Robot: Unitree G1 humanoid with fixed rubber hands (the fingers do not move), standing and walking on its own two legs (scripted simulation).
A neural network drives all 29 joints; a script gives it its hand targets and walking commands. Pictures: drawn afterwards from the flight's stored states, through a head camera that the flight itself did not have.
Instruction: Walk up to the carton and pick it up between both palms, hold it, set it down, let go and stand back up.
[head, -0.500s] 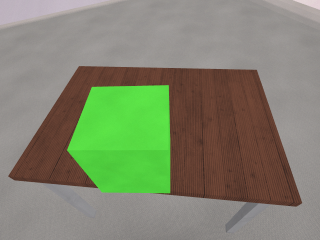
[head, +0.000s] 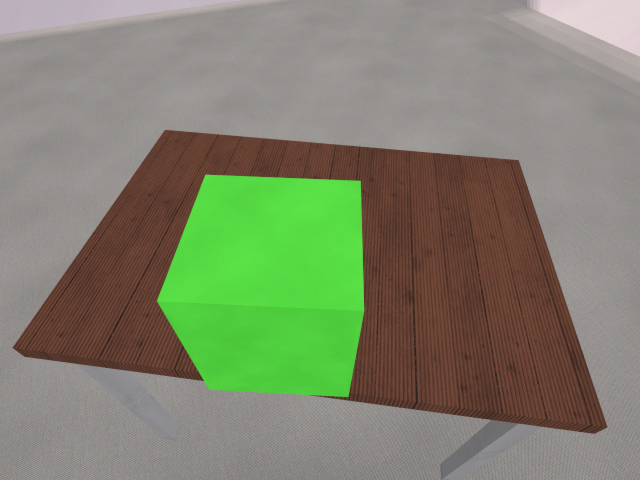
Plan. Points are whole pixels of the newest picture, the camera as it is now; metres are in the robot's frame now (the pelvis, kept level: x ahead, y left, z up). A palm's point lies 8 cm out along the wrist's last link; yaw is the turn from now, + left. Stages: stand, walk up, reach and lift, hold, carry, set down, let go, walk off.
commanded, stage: walk up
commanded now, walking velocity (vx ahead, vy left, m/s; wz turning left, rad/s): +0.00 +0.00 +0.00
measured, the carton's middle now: (280, 291) +0.35 +0.08 +0.01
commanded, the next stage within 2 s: none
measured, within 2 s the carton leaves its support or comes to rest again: neither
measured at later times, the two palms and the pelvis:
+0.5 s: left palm out of the picture -0.02 +0.20 -0.15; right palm out of the picture -0.03 -0.18 -0.15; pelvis +0.02 +0.01 +0.00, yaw +0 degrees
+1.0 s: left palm out of the picture -0.04 +0.40 -0.18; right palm out of the picture -0.03 -0.09 -0.13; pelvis -0.05 +0.14 -0.02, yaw +1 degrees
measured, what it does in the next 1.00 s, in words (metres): steps to the left: left foot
